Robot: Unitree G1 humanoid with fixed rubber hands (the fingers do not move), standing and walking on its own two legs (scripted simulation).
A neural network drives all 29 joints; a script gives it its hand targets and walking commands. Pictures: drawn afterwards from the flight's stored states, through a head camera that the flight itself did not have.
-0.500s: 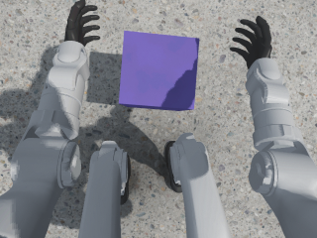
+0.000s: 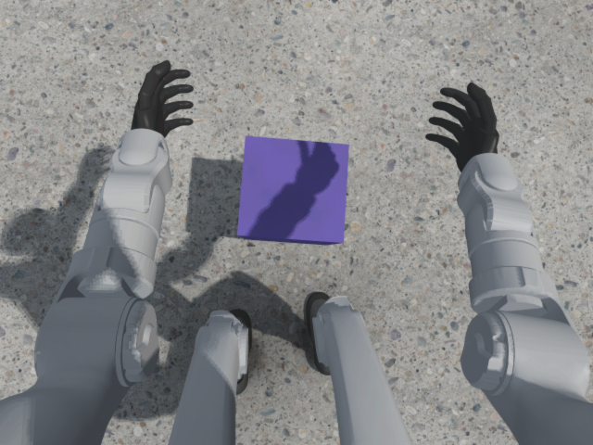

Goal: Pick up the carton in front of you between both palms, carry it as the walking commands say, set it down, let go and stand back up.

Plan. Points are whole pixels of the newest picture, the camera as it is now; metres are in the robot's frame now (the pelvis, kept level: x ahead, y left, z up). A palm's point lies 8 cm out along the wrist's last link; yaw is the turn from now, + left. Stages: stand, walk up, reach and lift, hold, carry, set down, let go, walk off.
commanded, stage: let go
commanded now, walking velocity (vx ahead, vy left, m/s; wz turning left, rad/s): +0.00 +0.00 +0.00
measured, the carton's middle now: (291, 198) +0.46 -0.05 -0.50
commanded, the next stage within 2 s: stand in 1.26 s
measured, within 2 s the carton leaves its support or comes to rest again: neither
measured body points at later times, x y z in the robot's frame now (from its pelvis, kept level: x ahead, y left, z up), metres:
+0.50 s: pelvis +0.07 -0.01 +0.11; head +0.24 -0.02 +0.53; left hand +0.38 +0.18 +0.01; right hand +0.34 -0.26 +0.01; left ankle +0.06 +0.12 -0.59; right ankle +0.08 -0.11 -0.59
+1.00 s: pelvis +0.09 +0.02 +0.16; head +0.11 +0.02 +0.60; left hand +0.27 +0.25 +0.08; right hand +0.26 -0.22 +0.08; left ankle +0.06 +0.12 -0.59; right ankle +0.08 -0.11 -0.59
